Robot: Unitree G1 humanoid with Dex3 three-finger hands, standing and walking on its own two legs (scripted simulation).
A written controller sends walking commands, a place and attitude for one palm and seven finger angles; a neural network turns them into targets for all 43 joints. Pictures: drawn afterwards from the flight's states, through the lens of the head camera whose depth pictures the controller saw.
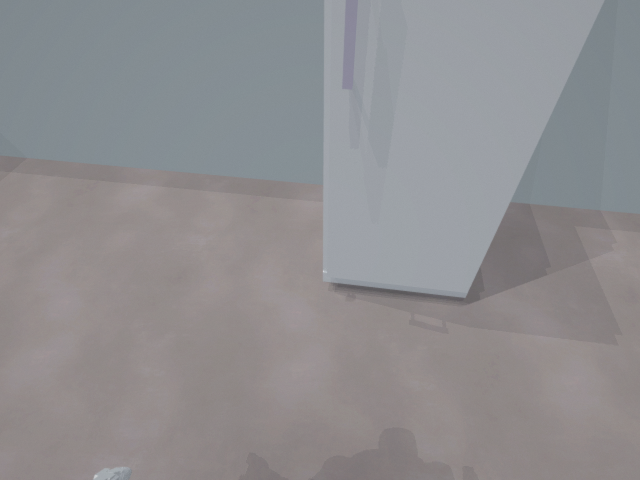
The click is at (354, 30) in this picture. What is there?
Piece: fridge door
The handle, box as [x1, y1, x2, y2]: [342, 0, 357, 89]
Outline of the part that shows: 357,0 346,0 342,88 350,89 352,86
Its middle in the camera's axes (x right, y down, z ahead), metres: +0.06 -0.48 +0.75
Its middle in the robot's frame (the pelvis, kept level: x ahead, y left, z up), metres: +0.91 -0.02 +0.26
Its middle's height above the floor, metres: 1.03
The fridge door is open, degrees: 0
